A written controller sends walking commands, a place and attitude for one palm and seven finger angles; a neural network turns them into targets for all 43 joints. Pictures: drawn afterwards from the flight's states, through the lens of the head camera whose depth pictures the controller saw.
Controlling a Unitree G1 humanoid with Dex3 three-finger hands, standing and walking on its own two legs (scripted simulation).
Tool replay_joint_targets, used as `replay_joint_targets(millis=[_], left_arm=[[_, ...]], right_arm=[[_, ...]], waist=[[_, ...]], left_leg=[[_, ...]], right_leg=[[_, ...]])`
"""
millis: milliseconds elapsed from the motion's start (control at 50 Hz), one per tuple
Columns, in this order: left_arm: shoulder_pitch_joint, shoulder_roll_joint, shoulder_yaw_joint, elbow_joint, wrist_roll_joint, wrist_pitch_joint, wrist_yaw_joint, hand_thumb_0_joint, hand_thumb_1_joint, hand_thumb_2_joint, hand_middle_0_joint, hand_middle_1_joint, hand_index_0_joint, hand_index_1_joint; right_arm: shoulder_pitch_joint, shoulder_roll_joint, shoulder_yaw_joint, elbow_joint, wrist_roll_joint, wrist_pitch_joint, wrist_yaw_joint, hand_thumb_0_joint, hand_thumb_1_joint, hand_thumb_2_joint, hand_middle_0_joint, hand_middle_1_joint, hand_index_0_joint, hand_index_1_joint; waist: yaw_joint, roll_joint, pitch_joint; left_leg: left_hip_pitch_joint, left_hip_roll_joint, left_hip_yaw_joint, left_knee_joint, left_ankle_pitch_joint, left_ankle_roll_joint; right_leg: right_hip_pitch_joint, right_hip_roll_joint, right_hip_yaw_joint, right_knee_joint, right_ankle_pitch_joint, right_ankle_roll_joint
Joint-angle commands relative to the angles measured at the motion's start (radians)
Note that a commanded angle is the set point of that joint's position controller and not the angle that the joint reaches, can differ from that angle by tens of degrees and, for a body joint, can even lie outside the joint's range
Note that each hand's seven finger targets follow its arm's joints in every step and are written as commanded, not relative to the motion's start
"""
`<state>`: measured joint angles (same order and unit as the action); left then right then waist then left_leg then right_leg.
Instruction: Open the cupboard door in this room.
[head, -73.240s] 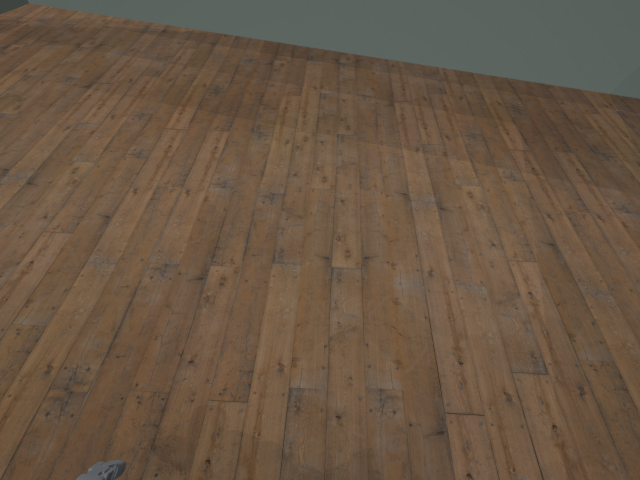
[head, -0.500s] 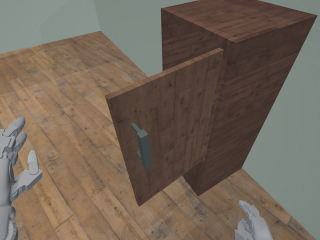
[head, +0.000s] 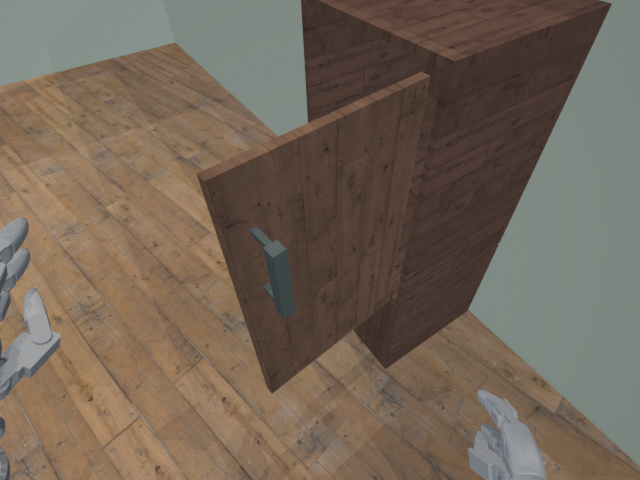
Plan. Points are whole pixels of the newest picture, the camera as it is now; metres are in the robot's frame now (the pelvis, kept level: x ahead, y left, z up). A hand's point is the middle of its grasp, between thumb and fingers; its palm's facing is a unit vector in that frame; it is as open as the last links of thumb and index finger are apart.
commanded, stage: step back with the hand held close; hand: left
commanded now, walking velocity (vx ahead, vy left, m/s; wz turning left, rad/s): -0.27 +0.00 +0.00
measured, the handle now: (272, 273) +0.37 +0.11 +0.05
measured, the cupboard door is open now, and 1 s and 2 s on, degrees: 96 96 96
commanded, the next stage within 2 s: stop stepping back and stand still in 0.92 s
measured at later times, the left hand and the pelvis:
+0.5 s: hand out of the picture +0.11 +0.28 +0.15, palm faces +0.44 -0.74 -0.51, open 7.4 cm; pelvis -0.08 +0.02 -0.02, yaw +0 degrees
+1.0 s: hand out of the picture +0.03 +0.25 +0.15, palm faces +0.37 -0.79 -0.48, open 7.4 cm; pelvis -0.18 +0.00 -0.02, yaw -4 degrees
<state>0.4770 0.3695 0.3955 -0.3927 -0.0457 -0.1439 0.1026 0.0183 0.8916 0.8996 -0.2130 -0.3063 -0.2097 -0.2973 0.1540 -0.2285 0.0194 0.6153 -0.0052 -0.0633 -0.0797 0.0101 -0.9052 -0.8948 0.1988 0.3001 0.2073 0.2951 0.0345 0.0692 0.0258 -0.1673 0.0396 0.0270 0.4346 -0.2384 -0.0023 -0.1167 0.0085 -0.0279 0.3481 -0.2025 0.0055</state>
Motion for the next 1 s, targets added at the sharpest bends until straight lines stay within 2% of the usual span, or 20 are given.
replay_joint_targets(millis=[0, 80, 180, 320, 400, 460, 520, 560, 600, 620, 660, 680, 720, 740, 780, 840, 880, 920, 960, 980], left_arm=[[0.041, 0.184, 0.101, -0.212, -0.003, -0.054, 0.017, 0.0, 0.9, 0.9, -0.2, -0.3, -0.2, -0.3], [0.063, 0.228, 0.145, -0.273, -0.004, -0.058, 0.03, 0.0, 0.9, 0.9, -0.2, -0.3, -0.2, -0.3], [0.066, 0.236, 0.156, -0.322, 0.0, -0.07, 0.043, 0.0, 0.9, 0.9, -0.2, -0.3, -0.2, -0.3], [0.055, 0.202, 0.154, -0.323, 0.028, -0.1, 0.057, 0.0, 0.9, 0.9, -0.2, -0.3, -0.2, -0.3], [0.016, 0.19, 0.153, -0.31, 0.044, -0.118, 0.059, 0.0, 0.9, 0.9, -0.2, -0.3, -0.2, -0.3], [-0.008, 0.202, 0.153, -0.307, 0.045, -0.129, 0.061, 0.0, 0.9, 0.9, -0.2, -0.3, -0.2, -0.3], [-0.023, 0.222, 0.142, -0.336, 0.032, -0.134, 0.075, 0.0, 0.9, 0.9, -0.2, -0.3, -0.2, -0.3], [-0.028, 0.225, 0.139, -0.338, 0.03, -0.132, 0.085, 0.0, 0.9, 0.9, -0.2, -0.3, -0.2, -0.3], [-0.033, 0.239, 0.155, -0.342, 0.024, -0.13, 0.09, 0.0, 0.9, 0.9, -0.2, -0.3, -0.2, -0.3], [-0.035, 0.24, 0.16, -0.364, 0.022, -0.137, 0.09, 0.0, 0.9, 0.9, -0.2, -0.3, -0.2, -0.3], [-0.039, 0.244, 0.205, -0.395, 0.04, -0.15, 0.091, 0.0, 0.9, 0.9, -0.2, -0.3, -0.2, -0.3], [-0.072, 0.271, 0.223, -0.396, 0.052, -0.15, 0.093, 0.0, 0.9, 0.9, -0.2, -0.3, -0.2, -0.3], [-0.023, 0.274, 0.232, -0.392, 0.036, -0.159, 0.09, 0.0, 0.9, 0.9, -0.2, -0.3, -0.2, -0.3], [0.038, 0.258, 0.221, -0.366, 0.023, -0.157, 0.086, 0.0, 0.9, 0.9, -0.2, -0.3, -0.2, -0.3], [0.129, 0.224, 0.195, -0.347, 0.001, -0.14, 0.086, 0.0, 0.9, 0.9, -0.2, -0.3, -0.2, -0.3], [0.063, 0.202, 0.141, -0.379, -0.014, -0.13, 0.076, 0.0, 0.9, 0.9, -0.2, -0.3, -0.2, -0.3], [0.023, 0.226, 0.137, -0.375, -0.021, -0.145, 0.063, 0.0, 0.9, 0.9, -0.2, -0.3, -0.2, -0.3], [-0.028, 0.311, 0.166, -0.371, -0.012, -0.156, 0.064, 0.0, 0.9, 0.9, -0.2, -0.3, -0.2, -0.3], [-0.057, 0.378, 0.238, -0.334, 0.008, -0.173, 0.081, 0.0, 0.9, 0.9, -0.2, -0.3, -0.2, -0.3], [-0.051, 0.288, 0.155, -0.306, 0.012, -0.149, 0.062, 0.0, 0.9, 0.9, -0.2, -0.3, -0.2, -0.3]], right_arm=[[-0.091, -0.122, -0.063, -0.182, 0.006, -0.015, -0.009, 0.0, -0.9, -0.9, 0.2, 0.3, 0.2, 0.3], [-0.093, -0.116, -0.069, -0.207, 0.01, 0.001, -0.016, 0.0, -0.9, -0.9, 0.2, 0.3, 0.2, 0.3], [-0.088, -0.117, -0.071, -0.224, 0.01, 0.0, -0.021, 0.0, -0.9, -0.9, 0.2, 0.3, 0.2, 0.3], [-0.068, -0.137, -0.075, -0.234, 0.011, -0.035, -0.015, 0.0, -0.9, -0.9, 0.2, 0.3, 0.2, 0.3], [-0.055, -0.138, -0.077, -0.23, 0.011, -0.056, -0.013, 0.0, -0.9, -0.9, 0.2, 0.3, 0.2, 0.3], [-0.037, -0.127, -0.079, -0.218, 0.007, -0.07, -0.012, 0.0, -0.9, -0.9, 0.2, 0.3, 0.2, 0.3], [-0.01, -0.107, -0.074, -0.179, 0.003, -0.074, -0.005, 0.0, -0.9, -0.9, 0.2, 0.3, 0.2, 0.3], [-0.012, -0.094, -0.064, -0.158, -0.002, -0.071, -0.007, 0.0, -0.9, -0.9, 0.2, 0.3, 0.2, 0.3], [-0.019, -0.109, -0.063, -0.165, 0.0, -0.069, -0.015, 0.0, -0.9, -0.9, 0.2, 0.3, 0.2, 0.3], [-0.03, -0.122, -0.063, -0.178, 0.001, -0.071, -0.021, 0.0, -0.9, -0.9, 0.2, 0.3, 0.2, 0.3], [-0.067, -0.139, -0.071, -0.195, -0.011, -0.089, -0.03, 0.0, -0.9, -0.9, 0.2, 0.3, 0.2, 0.3], [-0.048, -0.101, -0.075, -0.182, -0.015, -0.099, -0.024, 0.0, -0.9, -0.9, 0.2, 0.3, 0.2, 0.3], [-0.043, -0.105, -0.095, -0.159, -0.007, -0.121, -0.004, 0.0, -0.9, -0.9, 0.2, 0.3, 0.2, 0.3], [-0.054, -0.111, -0.099, -0.162, 0.0, -0.13, 0.0, 0.0, -0.9, -0.9, 0.2, 0.3, 0.2, 0.3], [-0.051, -0.097, -0.091, -0.154, 0.002, -0.133, 0.014, 0.0, -0.9, -0.9, 0.2, 0.3, 0.2, 0.3], [-0.058, -0.099, -0.077, -0.126, -0.004, -0.14, 0.02, 0.0, -0.9, -0.9, 0.2, 0.3, 0.2, 0.3], [-0.044, -0.1, -0.074, -0.105, -0.006, -0.14, 0.024, 0.0, -0.9, -0.9, 0.2, 0.3, 0.2, 0.3], [-0.057, -0.08, -0.066, -0.09, 0.004, -0.118, 0.017, 0.0, -0.9, -0.9, 0.2, 0.3, 0.2, 0.3], [-0.089, -0.061, -0.036, -0.101, -0.028, -0.137, 0.011, 0.0, -0.9, -0.9, 0.2, 0.3, 0.2, 0.3], [-0.084, -0.058, -0.048, -0.106, 0.001, -0.124, -0.002, 0.0, -0.9, -0.9, 0.2, 0.3, 0.2, 0.3]], waist=[[-0.018, -0.039, -0.166], [-0.012, -0.043, -0.214], [-0.011, 0.012, -0.174], [-0.018, 0.096, -0.102], [-0.026, 0.052, -0.05], [-0.036, -0.068, -0.04], [-0.044, -0.193, -0.067], [-0.052, -0.193, -0.08], [-0.055, -0.105, -0.06], [-0.051, 0.001, -0.039], [-0.033, 0.34, -0.067], [-0.04, 0.268, -0.073], [-0.023, 0.11, -0.141], [-0.015, 0.085, -0.168], [-0.017, 0.144, -0.159], [-0.03, 0.224, -0.131], [-0.028, 0.122, -0.134], [-0.02, -0.255, -0.128], [0.001, -0.225, -0.131], [-0.008, -0.345, -0.182]], left_leg=[[0.061, 0.021, -0.004, -0.012, 0.34, 0.026], [0.039, 0.036, -0.016, -0.014, 0.405, 0.024], [-0.055, 0.052, -0.038, -0.047, 0.297, 0.03], [-0.384, 0.112, -0.111, -0.172, -0.195, 0.079], [-0.51, 0.114, -0.12, -0.152, -0.38, 0.094], [-0.417, 0.049, -0.078, -0.014, -0.379, 0.069], [-0.097, -0.045, -0.008, 0.308, -0.204, 0.01], [-0.017, -0.043, -0.016, 0.305, -0.161, 0.007], [-0.082, -0.004, -0.079, 0.139, -0.214, 0.022], [-0.186, 0.045, -0.159, 0.024, -0.314, 0.043], [-0.604, 0.289, -0.485, -0.389, -0.697, 0.154], [-0.605, 0.312, -0.488, -0.403, -0.578, 0.179], [-0.37, 0.262, -0.359, -0.265, -0.331, 0.158], [-0.289, 0.237, -0.297, -0.232, -0.293, 0.145], [-0.263, 0.199, -0.229, -0.26, -0.273, 0.111], [-0.204, 0.169, -0.176, -0.282, -0.226, 0.063], [-0.111, 0.115, -0.105, -0.144, -0.088, 0.005], [-0.078, -0.022, -0.014, 0.359, -0.068, -0.045], [-0.299, -0.039, -0.008, 0.555, -0.222, -0.04], [-0.364, -0.064, 0.001, 0.479, -0.201, -0.031]], right_leg=[[-0.031, -0.076, 0.044, -0.003, 0.377, -0.003], [-0.01, -0.061, 0.032, 0.055, 0.397, 0.002], [-0.026, -0.045, 0.036, 0.096, 0.278, 0.006], [0.095, -0.008, 0.03, 0.248, 0.113, 0.013], [0.091, -0.013, 0.054, 0.256, 0.037, 0.012], [-0.073, -0.069, 0.141, 0.102, -0.136, -0.012], [-0.431, -0.211, 0.24, -0.097, -0.328, -0.093], [-0.485, -0.219, 0.187, -0.08, -0.277, -0.093], [-0.452, -0.142, 0.111, 0.018, -0.301, -0.046], [-0.4, -0.087, 0.083, 0.101, -0.326, -0.019], [-0.024, 0.084, 0.007, 0.667, -0.207, 0.032], [-0.043, 0.078, 0.054, 0.858, -0.232, 0.019], [-0.162, 0.061, 0.073, 0.836, -0.274, 0.003], [-0.177, 0.061, 0.054, 0.773, -0.275, 0.006], [-0.142, 0.064, -0.006, 0.611, -0.323, -0.01], [-0.091, 0.073, -0.041, 0.292, -0.349, -0.029], [-0.111, 0.013, 0.022, -0.054, -0.241, -0.062], [-0.321, -0.316, 0.391, -0.196, 0.012, -0.156], [-0.155, -0.359, 0.286, -0.042, 0.67, -0.176], [0.051, -0.271, 0.15, 0.078, 0.986, -0.12]])
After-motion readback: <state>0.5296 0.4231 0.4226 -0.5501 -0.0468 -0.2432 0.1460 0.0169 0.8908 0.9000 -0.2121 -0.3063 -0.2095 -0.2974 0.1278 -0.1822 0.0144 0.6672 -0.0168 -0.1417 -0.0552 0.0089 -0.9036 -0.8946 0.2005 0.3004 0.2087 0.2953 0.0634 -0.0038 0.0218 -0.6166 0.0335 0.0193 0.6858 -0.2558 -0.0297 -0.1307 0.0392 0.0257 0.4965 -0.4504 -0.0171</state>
